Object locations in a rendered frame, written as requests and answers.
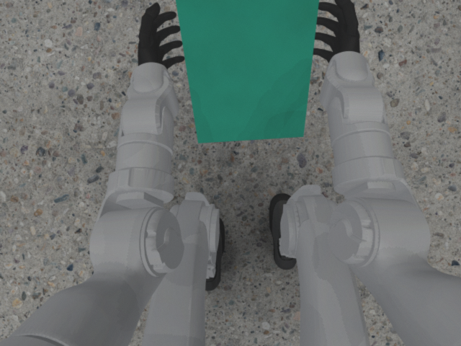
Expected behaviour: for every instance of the left robot upper arm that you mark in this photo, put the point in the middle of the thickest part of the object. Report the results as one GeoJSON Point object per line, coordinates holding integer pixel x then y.
{"type": "Point", "coordinates": [131, 252]}

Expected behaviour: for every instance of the robot left hand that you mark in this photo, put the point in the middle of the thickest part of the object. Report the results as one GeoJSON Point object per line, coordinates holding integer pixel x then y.
{"type": "Point", "coordinates": [149, 39]}

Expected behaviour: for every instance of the robot left foot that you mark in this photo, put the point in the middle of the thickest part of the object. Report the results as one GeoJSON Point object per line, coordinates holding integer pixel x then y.
{"type": "Point", "coordinates": [212, 283]}

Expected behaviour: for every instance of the right robot upper arm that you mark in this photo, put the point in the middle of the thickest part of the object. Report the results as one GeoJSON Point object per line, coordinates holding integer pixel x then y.
{"type": "Point", "coordinates": [385, 242]}

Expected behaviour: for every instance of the robot right hand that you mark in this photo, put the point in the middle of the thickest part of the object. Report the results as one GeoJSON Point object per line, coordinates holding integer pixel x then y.
{"type": "Point", "coordinates": [345, 30]}

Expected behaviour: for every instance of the right robot shin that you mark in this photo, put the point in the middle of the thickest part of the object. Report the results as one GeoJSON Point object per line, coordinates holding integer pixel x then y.
{"type": "Point", "coordinates": [304, 190]}

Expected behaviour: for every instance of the right robot forearm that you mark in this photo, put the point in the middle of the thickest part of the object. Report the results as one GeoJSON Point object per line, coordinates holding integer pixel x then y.
{"type": "Point", "coordinates": [360, 136]}

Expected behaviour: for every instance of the carton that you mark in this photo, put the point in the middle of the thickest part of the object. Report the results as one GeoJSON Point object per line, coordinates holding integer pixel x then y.
{"type": "Point", "coordinates": [248, 66]}

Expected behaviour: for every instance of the left robot forearm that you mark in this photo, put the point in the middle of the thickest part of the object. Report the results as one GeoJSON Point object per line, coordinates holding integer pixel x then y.
{"type": "Point", "coordinates": [142, 176]}

